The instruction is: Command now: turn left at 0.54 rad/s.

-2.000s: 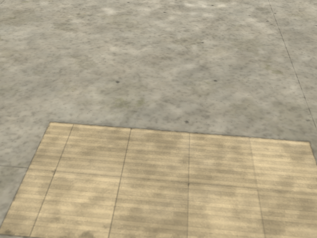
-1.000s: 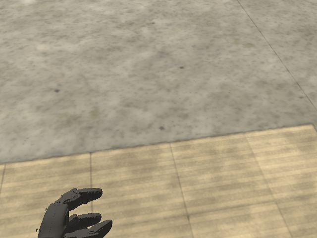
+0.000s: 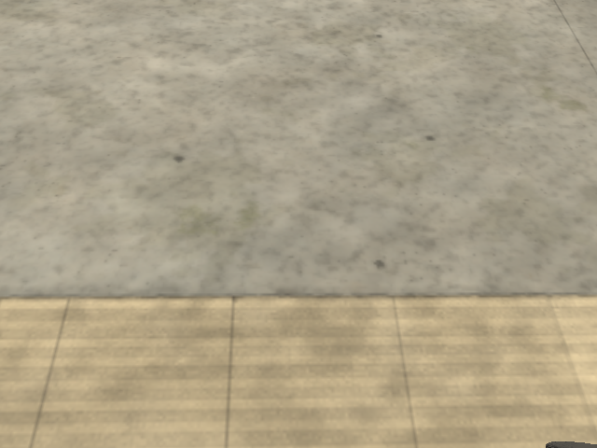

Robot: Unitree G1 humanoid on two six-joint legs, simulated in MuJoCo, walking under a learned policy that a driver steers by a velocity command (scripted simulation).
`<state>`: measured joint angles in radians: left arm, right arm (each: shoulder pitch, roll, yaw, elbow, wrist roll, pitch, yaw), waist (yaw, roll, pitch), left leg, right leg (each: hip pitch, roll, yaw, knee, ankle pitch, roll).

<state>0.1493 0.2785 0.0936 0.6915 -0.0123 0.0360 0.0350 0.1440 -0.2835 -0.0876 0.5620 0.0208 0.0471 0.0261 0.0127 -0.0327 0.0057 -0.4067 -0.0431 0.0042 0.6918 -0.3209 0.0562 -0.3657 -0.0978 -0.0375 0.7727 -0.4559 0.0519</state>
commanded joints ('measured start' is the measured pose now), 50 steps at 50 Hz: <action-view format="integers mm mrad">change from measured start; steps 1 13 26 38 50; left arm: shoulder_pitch -86 -76 -10 -102 -95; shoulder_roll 79 30 148 188 80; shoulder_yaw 10 -16 18 29 6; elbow -131 -11 -1 -83 -95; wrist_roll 23 5 -16 -30 -25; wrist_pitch -39 -13 -30 -8 26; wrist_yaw -1 -17 -30 -15 -28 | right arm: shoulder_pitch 111 -19 10 33 59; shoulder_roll -231 -39 -98 -49 -144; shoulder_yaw -50 17 -21 -31 -38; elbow -85 -10 18 -1 40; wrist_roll -63 -27 -45 -15 -27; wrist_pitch -47 -32 -37 -57 -33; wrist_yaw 7 -66 -60 -15 -66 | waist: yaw -71 -12 -28 -62 -38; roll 299 140 -9 -125 163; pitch -258 -173 -137 -104 -91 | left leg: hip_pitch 403 269 302 160 429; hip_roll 428 176 98 -6 327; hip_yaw -697 -268 -152 -45 -108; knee -305 -312 -195 -215 -324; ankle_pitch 771 596 372 64 619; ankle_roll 340 60 65 -24 176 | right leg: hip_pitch -389 -111 80 122 -257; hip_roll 115 26 32 -18 112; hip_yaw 150 148 179 477 107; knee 514 82 -182 -258 234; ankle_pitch -251 252 580 535 37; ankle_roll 9 38 -85 -196 67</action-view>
